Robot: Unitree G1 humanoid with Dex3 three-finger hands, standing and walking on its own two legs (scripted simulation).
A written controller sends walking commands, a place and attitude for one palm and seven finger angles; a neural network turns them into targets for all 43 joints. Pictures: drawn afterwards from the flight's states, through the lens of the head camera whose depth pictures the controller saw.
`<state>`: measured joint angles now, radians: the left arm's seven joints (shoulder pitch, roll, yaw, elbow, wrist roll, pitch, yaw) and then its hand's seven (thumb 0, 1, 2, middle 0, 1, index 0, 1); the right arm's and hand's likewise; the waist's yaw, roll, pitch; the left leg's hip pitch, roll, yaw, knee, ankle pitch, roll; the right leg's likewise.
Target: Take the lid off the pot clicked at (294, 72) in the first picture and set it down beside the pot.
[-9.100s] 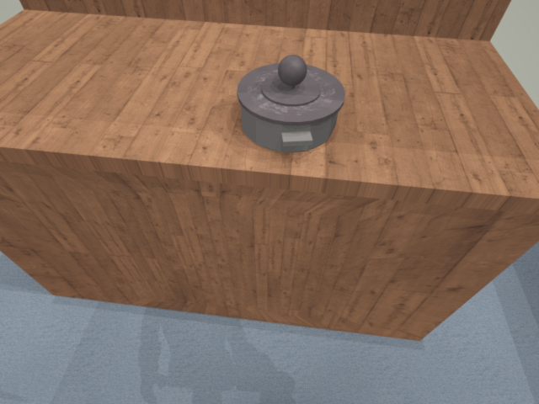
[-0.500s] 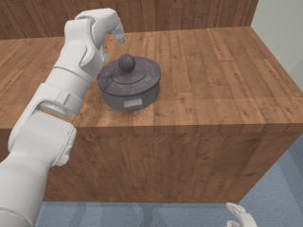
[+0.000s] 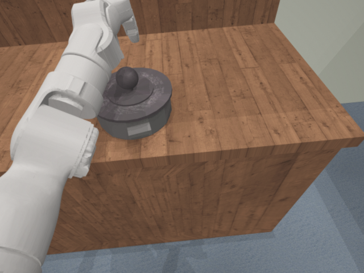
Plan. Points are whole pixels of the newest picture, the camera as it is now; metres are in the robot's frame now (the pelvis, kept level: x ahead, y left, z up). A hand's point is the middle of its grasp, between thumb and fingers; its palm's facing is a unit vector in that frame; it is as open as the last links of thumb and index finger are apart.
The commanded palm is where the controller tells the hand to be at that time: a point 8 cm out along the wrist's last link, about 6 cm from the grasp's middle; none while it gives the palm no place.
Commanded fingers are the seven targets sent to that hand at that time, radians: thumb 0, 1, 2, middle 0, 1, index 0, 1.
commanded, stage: move the open hand above the knob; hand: left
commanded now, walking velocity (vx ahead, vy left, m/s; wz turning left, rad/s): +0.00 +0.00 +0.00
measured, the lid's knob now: (127, 78) +0.52 +0.11 +0.17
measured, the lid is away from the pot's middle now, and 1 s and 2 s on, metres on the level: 0.00 0.00 0.00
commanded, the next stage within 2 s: lower the open fingers around the knob in 0.46 s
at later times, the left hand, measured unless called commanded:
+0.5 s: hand (110, 44) +0.48 +0.11 +0.27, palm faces -0.20 -0.06 -0.98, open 10.3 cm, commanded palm +0.46 +0.11 +0.32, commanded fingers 0.00 -0.45 1.74 -0.86 -0.08 -0.86 -0.08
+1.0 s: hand (122, 59) +0.48 +0.10 +0.24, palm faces -0.30 -0.11 -0.95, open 10.3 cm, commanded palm +0.47 +0.11 +0.29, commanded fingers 0.00 -0.45 1.74 -0.86 -0.08 -0.86 -0.08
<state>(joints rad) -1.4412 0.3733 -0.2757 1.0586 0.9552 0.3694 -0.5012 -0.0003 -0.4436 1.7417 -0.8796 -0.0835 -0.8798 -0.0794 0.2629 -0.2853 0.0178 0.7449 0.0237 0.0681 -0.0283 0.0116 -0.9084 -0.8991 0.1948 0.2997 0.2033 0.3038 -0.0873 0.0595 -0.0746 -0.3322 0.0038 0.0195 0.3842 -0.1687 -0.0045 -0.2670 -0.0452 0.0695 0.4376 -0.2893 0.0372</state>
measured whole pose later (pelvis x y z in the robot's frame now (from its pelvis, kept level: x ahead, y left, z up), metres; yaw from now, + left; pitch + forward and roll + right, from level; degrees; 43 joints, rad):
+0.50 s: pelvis +0.00 +0.00 +0.00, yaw +1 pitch +7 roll +1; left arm -1.44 0.36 -0.31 1.03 0.95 0.37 -0.50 0.00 -0.44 1.74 -0.88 -0.08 -0.88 -0.08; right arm 0.20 -0.27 0.03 0.73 0.03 0.06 -0.03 0.01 -0.91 -0.90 0.20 0.30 0.20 0.30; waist -0.06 0.05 -0.08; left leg -0.34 0.00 0.01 0.39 -0.17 -0.01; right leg -0.27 -0.05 0.06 0.44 -0.30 0.04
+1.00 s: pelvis +0.00 +0.00 +0.00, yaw +1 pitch +7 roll +1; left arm -1.42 0.32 -0.29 1.11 0.92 0.39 -0.50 0.00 -0.44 1.74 -0.88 -0.08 -0.88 -0.08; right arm 0.25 -0.27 0.02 0.76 0.02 0.05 -0.04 0.01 -0.91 -0.90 0.20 0.30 0.20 0.30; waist -0.09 0.05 -0.08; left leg -0.34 0.00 0.01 0.39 -0.17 -0.01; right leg -0.28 -0.05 0.06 0.45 -0.30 0.04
